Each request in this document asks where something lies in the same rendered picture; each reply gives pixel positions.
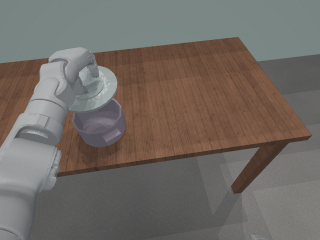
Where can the left robot upper arm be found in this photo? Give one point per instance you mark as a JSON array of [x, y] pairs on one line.
[[27, 168]]

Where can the lid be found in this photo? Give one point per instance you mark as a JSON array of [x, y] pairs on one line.
[[97, 96]]

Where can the knob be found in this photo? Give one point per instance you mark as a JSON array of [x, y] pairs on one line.
[[87, 80]]

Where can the robot left forearm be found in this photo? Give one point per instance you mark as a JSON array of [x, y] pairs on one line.
[[44, 116]]

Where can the pot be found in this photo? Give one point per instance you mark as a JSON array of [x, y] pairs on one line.
[[102, 127]]

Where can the left robot hand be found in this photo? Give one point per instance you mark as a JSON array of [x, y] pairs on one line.
[[82, 58]]

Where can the table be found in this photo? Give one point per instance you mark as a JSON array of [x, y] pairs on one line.
[[179, 101]]

